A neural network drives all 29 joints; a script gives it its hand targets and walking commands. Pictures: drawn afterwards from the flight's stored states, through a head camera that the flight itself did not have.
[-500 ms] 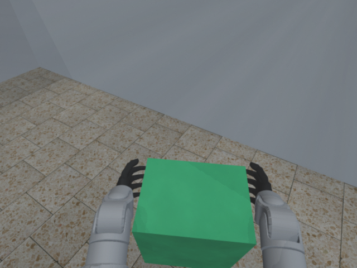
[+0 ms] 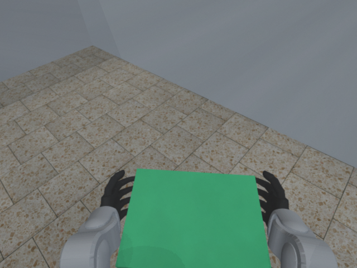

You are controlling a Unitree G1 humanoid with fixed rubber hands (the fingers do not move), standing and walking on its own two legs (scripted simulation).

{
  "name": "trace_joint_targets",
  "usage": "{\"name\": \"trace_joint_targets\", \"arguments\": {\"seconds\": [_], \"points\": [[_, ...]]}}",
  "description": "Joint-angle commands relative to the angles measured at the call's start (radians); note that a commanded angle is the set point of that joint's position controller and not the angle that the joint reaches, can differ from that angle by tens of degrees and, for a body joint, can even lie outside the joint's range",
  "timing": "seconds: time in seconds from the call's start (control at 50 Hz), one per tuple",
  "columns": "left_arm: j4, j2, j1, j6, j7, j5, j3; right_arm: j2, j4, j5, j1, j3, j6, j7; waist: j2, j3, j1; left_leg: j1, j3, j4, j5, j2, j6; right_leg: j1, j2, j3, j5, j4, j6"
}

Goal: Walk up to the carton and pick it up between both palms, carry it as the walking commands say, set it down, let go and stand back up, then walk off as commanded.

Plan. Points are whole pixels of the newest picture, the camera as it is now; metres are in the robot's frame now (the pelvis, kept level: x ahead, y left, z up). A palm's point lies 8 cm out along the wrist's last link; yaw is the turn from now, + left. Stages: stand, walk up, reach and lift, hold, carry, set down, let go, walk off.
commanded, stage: carry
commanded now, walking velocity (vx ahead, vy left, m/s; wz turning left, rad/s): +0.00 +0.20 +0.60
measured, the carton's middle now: (190, 237) +0.21 +0.00 +0.01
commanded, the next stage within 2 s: none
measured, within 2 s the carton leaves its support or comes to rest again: neither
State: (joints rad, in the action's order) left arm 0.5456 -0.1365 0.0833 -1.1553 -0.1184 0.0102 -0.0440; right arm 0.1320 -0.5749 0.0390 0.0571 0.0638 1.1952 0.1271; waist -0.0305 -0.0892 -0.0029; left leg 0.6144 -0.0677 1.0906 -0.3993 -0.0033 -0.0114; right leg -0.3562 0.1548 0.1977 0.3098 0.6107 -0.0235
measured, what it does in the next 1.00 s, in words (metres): steps to the left, turning left: left foot, then right foot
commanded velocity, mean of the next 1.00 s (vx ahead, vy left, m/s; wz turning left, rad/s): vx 0.00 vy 0.13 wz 0.44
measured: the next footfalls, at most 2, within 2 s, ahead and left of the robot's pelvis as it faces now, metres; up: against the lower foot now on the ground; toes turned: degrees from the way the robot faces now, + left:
left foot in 0.18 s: +0.04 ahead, +0.22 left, +0.00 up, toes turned +15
right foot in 0.54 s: +0.00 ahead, +0.09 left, +0.00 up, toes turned +7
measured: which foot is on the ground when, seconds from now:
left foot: up 0.00-0.16, down 0.18-0.56, up 0.58-0.86, down 0.88-1.00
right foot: down 0.00-0.18, up 0.20-0.52, down 0.54-0.88, up 0.90-1.00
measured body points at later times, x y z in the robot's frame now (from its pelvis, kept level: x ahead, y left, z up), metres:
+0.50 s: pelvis -0.05 +0.15 -0.01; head -0.05 +0.14 +0.44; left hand +0.14 +0.36 +0.08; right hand +0.22 +0.06 +0.08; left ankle +0.00 +0.21 -0.73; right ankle -0.04 +0.07 -0.71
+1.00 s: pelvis -0.15 +0.29 -0.01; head -0.15 +0.30 +0.44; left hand -0.02 +0.55 +0.06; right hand +0.15 +0.28 +0.07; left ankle -0.16 +0.41 -0.73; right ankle -0.08 +0.14 -0.69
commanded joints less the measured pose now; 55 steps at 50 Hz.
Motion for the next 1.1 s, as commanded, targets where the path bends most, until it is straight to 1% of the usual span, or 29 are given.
{"name": "trace_joint_targets", "arguments": {"seconds": [0.0, 0.1, 0.14, 0.16, 0.18, 0.2, 0.22, 0.24, 0.3, 0.38, 0.44, 0.5, 0.52, 0.54, 0.56, 0.58, 0.62, 0.66, 0.72, 0.82, 0.84, 0.86, 0.88, 0.9, 0.92, 0.94, 0.98, 1.04, 1.08], "points": [[0.151, -0.699, -0.396, 0.001, 0.085, -0.248, 0.585, 0.734, -0.120, -0.278, -0.414, -0.679, -0.015, -0.086, 0.240, -0.142, 0.017, -0.013, -0.006, -0.087, 0.033, -0.051, -0.024, 0.151, 0.254, -0.124, -0.433, -0.217, 0.086], [0.138, -0.655, -0.355, -0.031, 0.068, -0.234, 0.591, 0.674, -0.085, -0.249, -0.349, -0.637, 0.017, -0.073, 0.311, -0.150, 0.022, -0.154, -0.090, -0.403, 0.011, -0.019, -0.006, 0.176, 0.298, -0.056, -0.471, -0.183, 0.053], [0.133, -0.653, -0.354, -0.041, 0.062, -0.227, 0.594, 0.671, -0.066, -0.244, -0.331, -0.623, 0.030, -0.076, 0.272, -0.184, 0.007, -0.262, -0.124, -0.604, 0.115, 0.006, 0.014, 0.185, 0.277, -0.002, -0.413, -0.089, 0.005], [0.129, -0.652, -0.352, -0.047, 0.061, -0.220, 0.594, 0.664, -0.043, -0.242, -0.311, -0.612, 0.035, -0.079, 0.128, -0.234, -0.006, -0.415, -0.068, -0.697, 0.179, -0.002, 0.036, 0.111, 0.218, 0.035, -0.282, 0.065, -0.032], [0.117, -0.633, -0.360, -0.054, 0.060, -0.208, 0.592, 0.659, -0.023, -0.237, -0.303, -0.600, 0.036, -0.083, -0.080, -0.200, -0.020, -0.524, 0.154, -0.766, 0.339, -0.155, 0.087, -0.135, 0.136, 0.038, 0.136, 0.227, -0.078], [0.153, -0.644, -0.401, -0.055, 0.066, -0.225, 0.620, 0.659, -0.034, -0.238, -0.325, -0.581, 0.026, -0.086, -0.331, -0.172, -0.023, -0.531, 0.426, -0.754, 0.604, -0.345, 0.196, -0.339, 0.012, 0.044, 0.407, 0.413, -0.106], [0.135, -0.690, -0.420, -0.054, 0.077, -0.244, 0.646, 0.695, -0.047, -0.243, -0.329, -0.587, 0.019, -0.092, -0.253, -0.176, -0.015, -0.505, 0.375, -0.704, 0.699, -0.318, 0.231, -0.333, 0.023, -0.068, 0.394, 0.538, -0.083], [0.118, -0.727, -0.427, -0.049, 0.089, -0.258, 0.667, 0.714, -0.052, -0.240, -0.342, -0.594, 0.011, -0.096, -0.196, -0.180, -0.012, -0.458, 0.321, -0.690, 0.644, -0.287, 0.225, -0.333, 0.027, -0.104, 0.340, 0.571, -0.075], [0.131, -0.815, -0.452, -0.017, 0.105, -0.288, 0.692, 0.783, -0.076, -0.252, -0.380, -0.625, -0.018, -0.115, -0.088, -0.232, -0.008, -0.413, 0.224, -0.670, 0.502, -0.207, 0.208, -0.273, 0.005, -0.105, 0.138, 0.592, -0.060], [0.156, -0.792, -0.413, -0.001, 0.104, -0.275, 0.683, 0.766, -0.098, -0.269, -0.354, -0.662, -0.030, -0.123, -0.082, -0.226, -0.009, -0.384, 0.289, -0.719, 0.374, -0.187, 0.203, -0.183, -0.043, -0.101, 0.121, 0.415, -0.047], [0.146, -0.758, -0.374, -0.006, 0.104, -0.260, 0.661, 0.747, -0.109, -0.278, -0.344, -0.681, -0.025, -0.124, -0.090, -0.225, -0.007, -0.363, 0.354, -0.774, 0.399, -0.200, 0.188, -0.080, -0.086, -0.089, 0.137, 0.237, -0.023], [0.136, -0.746, -0.340, -0.011, 0.108, -0.252, 0.640, 0.746, -0.123, -0.286, -0.354, -0.695, -0.018, -0.122, -0.094, -0.226, 0.010, -0.292, 0.307, -0.816, 0.436, -0.137, 0.092, 0.154, -0.113, -0.044, 0.105, -0.053, 0.007], [0.135, -0.747, -0.330, -0.012, 0.109, -0.247, 0.630, 0.746, -0.127, -0.286, -0.361, -0.699, -0.014, -0.119, -0.059, -0.240, 0.028, -0.175, 0.259, -0.774, 0.401, -0.094, 0.026, 0.348, -0.059, -0.070, 0.028, -0.202, 0.025], [0.124, -0.736, -0.316, -0.013, 0.108, -0.240, 0.614, 0.742, -0.135, -0.281, -0.367, -0.702, -0.009, -0.117, 0.123, -0.241, 0.048, 0.009, 0.147, -0.586, 0.224, 0.016, -0.084, 0.518, 0.162, -0.282, 0.000, -0.375, 0.093], [0.082, -0.740, -0.327, -0.011, 0.103, -0.232, 0.582, 0.707, -0.160, -0.274, -0.421, -0.710, 0.003, -0.117, 0.468, -0.166, 0.038, 0.104, 0.031, -0.081, -0.141, 0.089, -0.066, 0.313, 0.532, -0.594, -0.277, -0.383, 0.261], [0.123, -0.737, -0.341, -0.009, 0.107, -0.250, 0.603, 0.732, -0.127, -0.269, -0.405, -0.693, -0.005, -0.115, 0.181, -0.121, 0.015, 0.116, 0.124, 0.064, -0.090, -0.017, -0.013, 0.222, 0.465, -0.470, -0.348, -0.356, 0.232], [0.115, -0.721, -0.377, -0.012, 0.119, -0.256, 0.597, 0.737, -0.092, -0.277, -0.401, -0.701, -0.005, -0.109, 0.073, -0.118, 0.010, 0.070, 0.124, 0.139, 0.027, -0.036, 0.008, 0.174, 0.338, -0.252, -0.285, -0.300, 0.133], [0.125, -0.713, -0.397, -0.011, 0.118, -0.263, 0.602, 0.735, -0.072, -0.268, -0.380, -0.691, -0.006, -0.105, 0.149, -0.084, 0.006, 0.066, 0.042, 0.068, 0.083, -0.029, -0.009, 0.205, 0.248, -0.123, -0.372, -0.246, 0.075], [0.119, -0.681, -0.384, -0.020, 0.118, -0.258, 0.592, 0.732, -0.052, -0.256, -0.366, -0.683, 0.002, -0.090, 0.252, -0.079, 0.005, -0.072, -0.051, -0.127, 0.040, -0.010, -0.016, 0.144, 0.207, -0.028, -0.490, -0.208, 0.053], [0.138, -0.668, -0.389, -0.029, 0.113, -0.260, 0.608, 0.712, -0.054, -0.248, -0.373, -0.656, 0.015, -0.086, 0.327, -0.143, 0.013, -0.212, -0.127, -0.502, 0.094, 0.013, 0.010, 0.199, 0.233, -0.023, -0.444, -0.112, 0.008], [0.138, -0.668, -0.389, -0.031, 0.111, -0.257, 0.612, 0.709, -0.050, -0.249, -0.364, -0.649, 0.017, -0.089, 0.284, -0.168, 0.003, -0.298, -0.125, -0.633, 0.180, 0.021, 0.013, 0.182, 0.213, -0.001, -0.418, -0.061, -0.020], [0.131, -0.669, -0.390, -0.034, 0.108, -0.251, 0.615, 0.703, -0.034, -0.248, -0.351, -0.636, 0.019, -0.094, 0.149, -0.214, -0.010, -0.457, -0.056, -0.724, 0.264, -0.023, 0.018, 0.089, 0.168, 0.029, -0.282, 0.061, -0.055], [0.121, -0.647, -0.398, -0.038, 0.106, -0.239, 0.616, 0.692, -0.017, -0.250, -0.342, -0.625, 0.018, -0.100, -0.067, -0.201, -0.013, -0.598, 0.180, -0.727, 0.644, -0.221, 0.031, -0.144, 0.095, 0.025, 0.171, 0.219, -0.100], [0.125, -0.662, -0.412, -0.044, 0.107, -0.251, 0.638, 0.686, -0.010, -0.250, -0.342, -0.600, 0.008, -0.103, -0.297, -0.212, -0.019, -0.610, 0.402, -0.702, 0.938, -0.399, 0.136, -0.276, -0.008, 0.000, 0.407, 0.361, -0.108], [0.094, -0.706, -0.413, -0.037, 0.115, -0.255, 0.646, 0.716, -0.027, -0.253, -0.355, -0.615, 0.000, -0.106, -0.222, -0.228, -0.007, -0.621, 0.296, -0.618, 1.104, -0.362, 0.171, -0.252, 0.019, -0.098, 0.373, 0.443, -0.088], [0.102, -0.744, -0.444, -0.033, 0.124, -0.278, 0.678, 0.732, -0.029, -0.250, -0.366, -0.606, -0.011, -0.116, -0.270, -0.247, -0.010, -0.531, 0.333, -0.666, 0.830, -0.364, 0.205, -0.259, 0.008, -0.117, 0.366, 0.456, -0.078], [0.143, -0.829, -0.515, -0.011, 0.134, -0.308, 0.716, 0.801, -0.066, -0.265, -0.407, -0.630, -0.036, -0.137, -0.191, -0.232, -0.006, -0.450, 0.266, -0.698, 0.521, -0.271, 0.189, -0.247, -0.002, -0.129, 0.237, 0.507, -0.071], [0.149, -0.848, -0.484, 0.014, 0.131, -0.299, 0.710, 0.811, -0.077, -0.274, -0.395, -0.656, -0.052, -0.149, -0.098, -0.250, -0.009, -0.430, 0.269, -0.723, 0.360, -0.244, 0.169, -0.210, -0.021, -0.141, 0.153, 0.491, -0.067], [0.137, -0.813, -0.439, 0.012, 0.121, -0.280, 0.694, 0.777, -0.084, -0.274, -0.372, -0.666, -0.049, -0.147, -0.098, -0.235, -0.012, -0.439, 0.321, -0.749, 0.349, -0.252, 0.171, -0.207, -0.044, -0.139, 0.161, 0.410, -0.064]]}}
